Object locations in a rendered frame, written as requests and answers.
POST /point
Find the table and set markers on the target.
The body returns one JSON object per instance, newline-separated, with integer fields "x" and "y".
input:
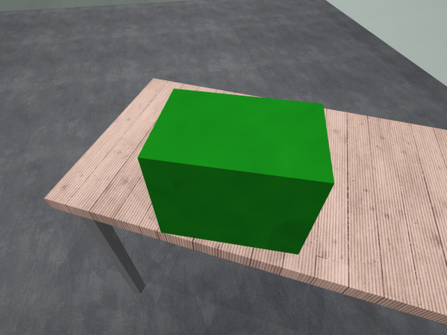
{"x": 381, "y": 235}

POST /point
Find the carton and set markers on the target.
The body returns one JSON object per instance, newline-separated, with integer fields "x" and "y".
{"x": 241, "y": 170}

